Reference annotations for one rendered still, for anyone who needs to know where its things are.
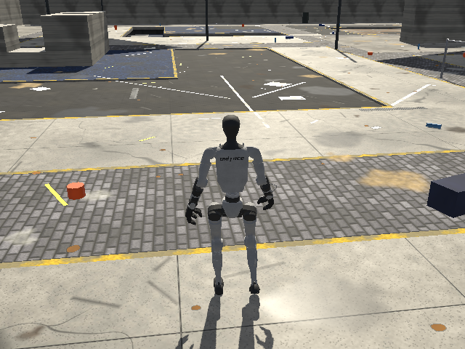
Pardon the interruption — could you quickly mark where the robot right forearm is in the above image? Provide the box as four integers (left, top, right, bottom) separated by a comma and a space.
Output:
260, 175, 273, 200

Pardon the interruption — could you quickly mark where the robot left upper arm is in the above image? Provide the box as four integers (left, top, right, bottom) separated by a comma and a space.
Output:
196, 147, 217, 188

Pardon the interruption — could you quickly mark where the robot right upper arm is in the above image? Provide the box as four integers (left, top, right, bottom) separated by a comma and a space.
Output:
247, 146, 267, 185

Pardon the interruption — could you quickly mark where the left robot hand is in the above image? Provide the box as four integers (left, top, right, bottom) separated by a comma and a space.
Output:
185, 206, 202, 225

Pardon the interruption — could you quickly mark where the robot right shin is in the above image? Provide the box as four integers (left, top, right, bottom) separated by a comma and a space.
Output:
246, 236, 258, 285

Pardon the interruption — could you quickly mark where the right robot hand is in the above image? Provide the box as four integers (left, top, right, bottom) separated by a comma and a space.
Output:
257, 196, 274, 210

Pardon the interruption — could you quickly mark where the right robot thigh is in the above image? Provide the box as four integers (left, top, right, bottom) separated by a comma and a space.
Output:
242, 202, 257, 248

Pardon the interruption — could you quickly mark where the robot left forearm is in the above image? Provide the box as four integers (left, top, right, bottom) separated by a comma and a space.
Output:
187, 176, 203, 209

